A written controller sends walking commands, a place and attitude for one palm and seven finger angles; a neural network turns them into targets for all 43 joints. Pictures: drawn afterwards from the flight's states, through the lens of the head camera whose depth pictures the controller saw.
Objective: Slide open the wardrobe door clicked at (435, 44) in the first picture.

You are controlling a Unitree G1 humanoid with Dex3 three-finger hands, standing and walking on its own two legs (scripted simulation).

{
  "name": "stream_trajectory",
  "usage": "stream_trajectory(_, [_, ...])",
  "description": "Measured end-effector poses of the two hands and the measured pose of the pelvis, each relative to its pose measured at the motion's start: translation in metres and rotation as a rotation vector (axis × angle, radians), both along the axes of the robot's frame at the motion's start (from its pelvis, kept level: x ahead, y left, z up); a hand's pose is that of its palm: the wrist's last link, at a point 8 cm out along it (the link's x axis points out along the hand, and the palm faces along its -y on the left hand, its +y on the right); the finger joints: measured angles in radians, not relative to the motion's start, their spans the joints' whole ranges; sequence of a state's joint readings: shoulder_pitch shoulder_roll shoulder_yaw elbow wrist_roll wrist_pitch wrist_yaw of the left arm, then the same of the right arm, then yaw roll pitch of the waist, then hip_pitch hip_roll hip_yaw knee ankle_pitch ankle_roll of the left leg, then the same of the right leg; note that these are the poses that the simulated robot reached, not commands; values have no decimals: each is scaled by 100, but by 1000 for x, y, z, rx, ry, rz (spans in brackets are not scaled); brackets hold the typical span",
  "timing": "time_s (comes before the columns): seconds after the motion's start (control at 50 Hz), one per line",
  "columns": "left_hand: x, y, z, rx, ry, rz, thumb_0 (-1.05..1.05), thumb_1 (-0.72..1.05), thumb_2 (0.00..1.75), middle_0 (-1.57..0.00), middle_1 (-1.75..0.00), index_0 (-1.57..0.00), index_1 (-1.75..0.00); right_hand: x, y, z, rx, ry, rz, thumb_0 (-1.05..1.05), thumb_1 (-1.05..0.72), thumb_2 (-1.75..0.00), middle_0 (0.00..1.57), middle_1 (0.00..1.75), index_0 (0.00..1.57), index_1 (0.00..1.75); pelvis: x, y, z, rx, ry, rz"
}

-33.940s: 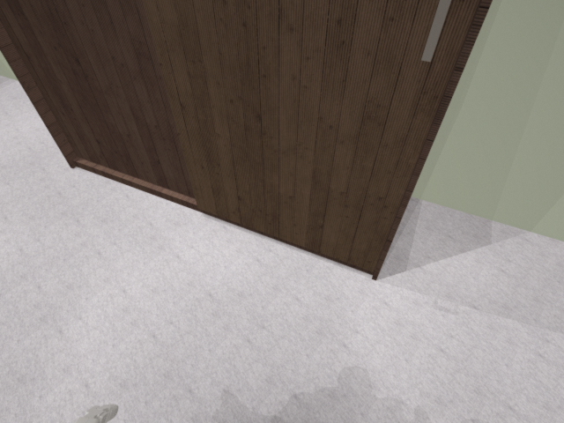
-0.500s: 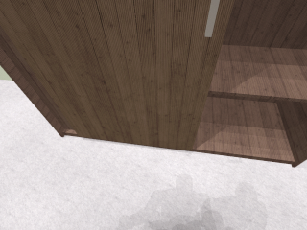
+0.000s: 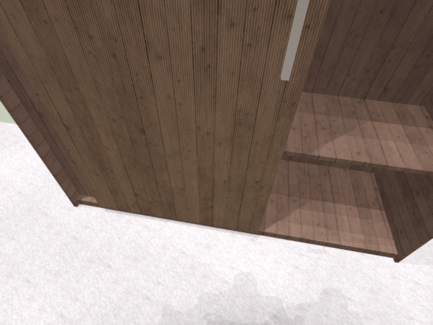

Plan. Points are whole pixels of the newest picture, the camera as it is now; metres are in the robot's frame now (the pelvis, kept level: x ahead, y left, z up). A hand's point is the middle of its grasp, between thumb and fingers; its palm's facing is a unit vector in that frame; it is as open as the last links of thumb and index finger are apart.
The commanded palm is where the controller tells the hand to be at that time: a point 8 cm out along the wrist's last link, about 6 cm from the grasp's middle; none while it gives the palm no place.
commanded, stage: let the arm hang, fingers relaxed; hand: right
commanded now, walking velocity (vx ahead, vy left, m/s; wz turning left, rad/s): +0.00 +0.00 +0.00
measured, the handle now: (297, 21) +0.65 -0.12 +0.27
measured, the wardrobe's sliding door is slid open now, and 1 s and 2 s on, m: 0.67 0.67 0.67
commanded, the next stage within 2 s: look to check the result in 0.16 s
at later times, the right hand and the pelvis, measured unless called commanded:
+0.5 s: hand out of the picture +0.08 -0.24 -0.17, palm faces -0.04 +0.95 -0.30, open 7.4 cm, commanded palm none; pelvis +0.02 +0.00 +0.00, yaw +1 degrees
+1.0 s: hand out of the picture +0.11 -0.24 -0.16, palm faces -0.04 +0.95 -0.31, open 7.4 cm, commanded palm none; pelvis +0.04 +0.00 +0.00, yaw +1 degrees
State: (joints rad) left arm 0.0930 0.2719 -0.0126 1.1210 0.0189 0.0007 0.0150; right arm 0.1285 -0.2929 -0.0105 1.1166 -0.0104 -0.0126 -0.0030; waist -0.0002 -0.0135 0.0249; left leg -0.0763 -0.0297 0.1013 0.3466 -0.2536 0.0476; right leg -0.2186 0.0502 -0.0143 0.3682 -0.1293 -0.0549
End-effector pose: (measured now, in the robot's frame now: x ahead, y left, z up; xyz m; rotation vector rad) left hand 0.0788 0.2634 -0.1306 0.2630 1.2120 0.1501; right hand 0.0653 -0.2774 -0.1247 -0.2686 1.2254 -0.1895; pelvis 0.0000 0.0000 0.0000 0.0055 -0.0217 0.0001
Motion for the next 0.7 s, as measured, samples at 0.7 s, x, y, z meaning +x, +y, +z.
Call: stream_trajectory(0.7, [20, 13, 7, 46, 43, 25, 1, 91, 90, -20, -30, -20, -30, 23, -9, -3, -7, 68, 18, 1, -91, -89, 20, 30, 20, 30, 31, -5, 2, -10, 18, 18])
